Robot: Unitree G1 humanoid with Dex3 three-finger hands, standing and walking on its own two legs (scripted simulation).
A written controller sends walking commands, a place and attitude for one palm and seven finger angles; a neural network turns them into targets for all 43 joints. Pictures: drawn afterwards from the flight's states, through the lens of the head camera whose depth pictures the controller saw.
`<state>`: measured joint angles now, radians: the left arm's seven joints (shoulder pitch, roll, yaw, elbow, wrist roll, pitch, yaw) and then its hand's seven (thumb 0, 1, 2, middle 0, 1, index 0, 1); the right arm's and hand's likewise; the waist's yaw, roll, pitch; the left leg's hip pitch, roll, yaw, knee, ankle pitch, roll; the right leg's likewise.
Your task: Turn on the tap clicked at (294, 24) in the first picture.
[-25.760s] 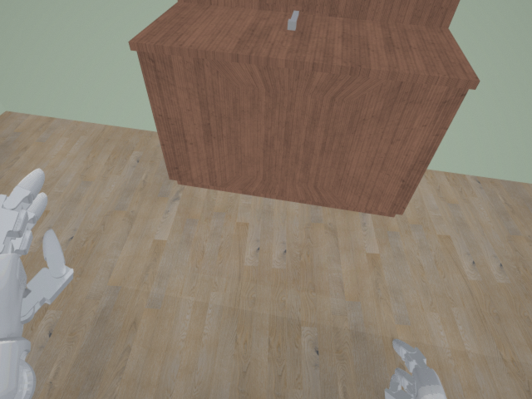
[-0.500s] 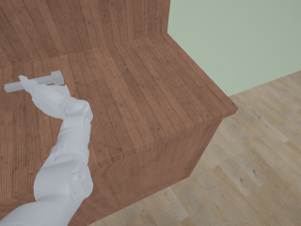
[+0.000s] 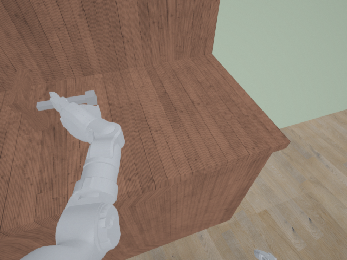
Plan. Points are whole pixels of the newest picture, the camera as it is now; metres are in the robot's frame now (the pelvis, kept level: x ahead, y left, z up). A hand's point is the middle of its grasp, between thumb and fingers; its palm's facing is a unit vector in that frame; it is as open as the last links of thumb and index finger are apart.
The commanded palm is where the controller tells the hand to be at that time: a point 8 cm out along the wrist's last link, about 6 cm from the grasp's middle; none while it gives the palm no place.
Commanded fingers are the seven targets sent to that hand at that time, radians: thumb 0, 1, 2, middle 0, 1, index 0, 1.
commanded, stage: lift the hand up off the lever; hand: left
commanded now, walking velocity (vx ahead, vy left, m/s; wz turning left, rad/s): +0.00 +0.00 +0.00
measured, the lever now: (91, 98) +0.50 +0.24 +0.10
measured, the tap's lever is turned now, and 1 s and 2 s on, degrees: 86 86 86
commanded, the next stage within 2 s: draw the hand back beside the body in 1.56 s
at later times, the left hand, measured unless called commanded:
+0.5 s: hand (88, 108) +0.42 +0.21 +0.14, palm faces +0.84 -0.54 -0.08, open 7.8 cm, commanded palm +0.37 +0.22 +0.15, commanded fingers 0.00 0.90 0.90 -0.15 -0.15 -0.15 -0.15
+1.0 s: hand (92, 103) +0.41 +0.19 +0.16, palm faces +0.82 -0.58 -0.06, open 7.8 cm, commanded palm +0.36 +0.20 +0.17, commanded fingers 0.00 0.90 0.90 -0.15 -0.15 -0.15 -0.15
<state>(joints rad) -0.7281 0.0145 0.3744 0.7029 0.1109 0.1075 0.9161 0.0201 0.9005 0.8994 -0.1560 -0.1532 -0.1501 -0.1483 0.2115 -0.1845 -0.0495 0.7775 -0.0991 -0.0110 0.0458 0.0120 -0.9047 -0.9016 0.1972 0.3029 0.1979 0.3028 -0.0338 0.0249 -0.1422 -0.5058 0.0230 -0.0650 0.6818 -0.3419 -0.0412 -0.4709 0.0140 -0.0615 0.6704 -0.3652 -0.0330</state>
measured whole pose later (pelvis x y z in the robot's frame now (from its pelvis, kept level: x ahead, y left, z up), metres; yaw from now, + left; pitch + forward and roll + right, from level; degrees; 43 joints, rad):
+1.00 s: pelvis -0.02 +0.00 +0.01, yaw +0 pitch +5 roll +0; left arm -0.73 0.01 0.34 0.61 0.06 0.22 0.89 0.02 0.90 0.90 -0.16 -0.15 -0.15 -0.15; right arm 0.20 -0.19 -0.04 0.80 -0.07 -0.04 0.02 0.01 -0.90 -0.90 0.20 0.30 0.20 0.30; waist -0.01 0.04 -0.12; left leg -0.41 0.02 -0.06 0.60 -0.28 -0.04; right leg -0.38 0.01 -0.06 0.60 -0.32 -0.03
